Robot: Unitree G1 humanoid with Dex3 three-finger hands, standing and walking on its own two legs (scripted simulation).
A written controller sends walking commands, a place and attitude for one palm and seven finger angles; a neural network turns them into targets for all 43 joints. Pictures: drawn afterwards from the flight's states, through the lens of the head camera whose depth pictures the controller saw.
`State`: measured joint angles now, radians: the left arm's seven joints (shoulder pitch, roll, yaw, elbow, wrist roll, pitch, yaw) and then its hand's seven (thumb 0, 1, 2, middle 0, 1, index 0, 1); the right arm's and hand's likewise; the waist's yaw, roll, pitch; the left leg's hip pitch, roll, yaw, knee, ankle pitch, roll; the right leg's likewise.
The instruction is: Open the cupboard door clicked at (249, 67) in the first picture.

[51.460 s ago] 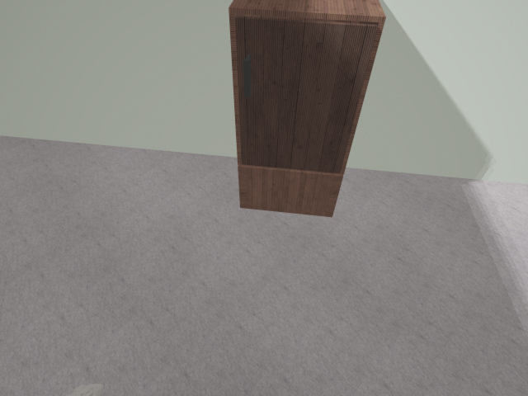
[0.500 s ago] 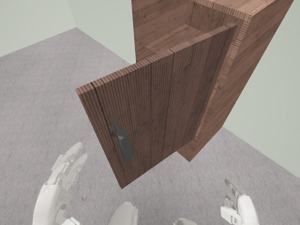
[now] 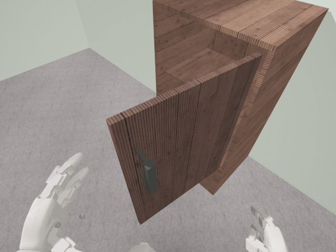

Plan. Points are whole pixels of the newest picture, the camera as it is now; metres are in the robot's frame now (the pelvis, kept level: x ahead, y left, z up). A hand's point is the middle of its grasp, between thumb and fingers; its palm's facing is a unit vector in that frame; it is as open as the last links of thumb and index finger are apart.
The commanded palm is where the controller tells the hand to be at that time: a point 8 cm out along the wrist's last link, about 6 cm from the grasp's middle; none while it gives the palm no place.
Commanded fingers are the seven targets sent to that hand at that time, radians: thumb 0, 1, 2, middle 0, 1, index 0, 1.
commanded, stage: draw the hand back to the body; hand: left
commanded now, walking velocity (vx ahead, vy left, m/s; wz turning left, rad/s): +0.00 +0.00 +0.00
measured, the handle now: (146, 171) +0.30 +0.08 +0.04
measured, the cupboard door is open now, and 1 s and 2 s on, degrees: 81 81 81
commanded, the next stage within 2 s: step back with the hand held close in 1.16 s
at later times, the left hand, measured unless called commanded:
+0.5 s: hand (35, 178) +0.21 +0.24 +0.17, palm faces +0.31 -0.87 -0.37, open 12.5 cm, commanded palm +0.16 +0.29 +0.19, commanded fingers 0.00 0.44 0.70 -0.18 -0.30 -0.18 -0.30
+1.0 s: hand (25, 148) +0.23 +0.24 +0.22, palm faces +0.41 -0.82 -0.40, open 7.6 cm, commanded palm +0.18 +0.28 +0.24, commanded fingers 0.00 0.90 0.90 -0.20 -0.30 -0.20 -0.30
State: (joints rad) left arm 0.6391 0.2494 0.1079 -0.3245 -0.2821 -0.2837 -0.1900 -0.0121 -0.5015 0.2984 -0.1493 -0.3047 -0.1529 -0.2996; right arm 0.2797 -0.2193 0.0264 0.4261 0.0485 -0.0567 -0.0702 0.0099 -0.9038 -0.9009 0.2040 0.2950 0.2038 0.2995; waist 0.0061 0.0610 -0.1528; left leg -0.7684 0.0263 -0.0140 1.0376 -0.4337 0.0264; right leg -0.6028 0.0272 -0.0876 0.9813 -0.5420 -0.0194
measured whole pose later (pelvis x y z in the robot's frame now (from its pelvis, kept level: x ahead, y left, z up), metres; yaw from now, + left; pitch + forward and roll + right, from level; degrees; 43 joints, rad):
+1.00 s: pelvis +0.04 -0.01 +0.07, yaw -2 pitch -3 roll +0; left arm 0.50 0.35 0.33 -0.41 -0.08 -0.05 0.11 0.01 0.84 0.88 -0.20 -0.31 -0.21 -0.30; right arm 0.20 -0.24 0.02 0.60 0.01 -0.06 -0.08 0.01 -0.90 -0.90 0.20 0.29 0.20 0.30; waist 0.06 0.05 0.00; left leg -0.17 0.01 0.05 0.45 -0.23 0.01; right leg -0.04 0.02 -0.02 0.40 -0.31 -0.02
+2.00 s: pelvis -0.06 +0.02 +0.06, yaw -1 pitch +0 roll -2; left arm 0.56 0.43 0.43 -0.51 -0.04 -0.19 0.16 0.01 0.89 0.90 -0.21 -0.31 -0.22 -0.30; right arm 0.21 -0.22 0.00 0.55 0.01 -0.03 -0.09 0.01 -0.90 -0.90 0.20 0.29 0.20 0.30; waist -0.01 0.04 0.05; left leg -0.40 0.01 0.04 0.53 -0.13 0.05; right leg -0.28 0.03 -0.02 0.52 -0.24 0.01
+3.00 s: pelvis -0.20 +0.03 +0.05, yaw -6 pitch -2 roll -3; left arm 0.63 0.41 0.42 -0.54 -0.05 -0.18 0.16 0.01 0.88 0.90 -0.21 -0.31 -0.22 -0.30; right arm 0.33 -0.25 -0.01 0.68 0.00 -0.09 -0.08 0.01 -0.90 -0.90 0.20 0.29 0.20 0.30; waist -0.01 0.01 -0.04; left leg -0.40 0.02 -0.01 0.60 -0.17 0.00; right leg -0.06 0.06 0.00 0.48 -0.39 -0.01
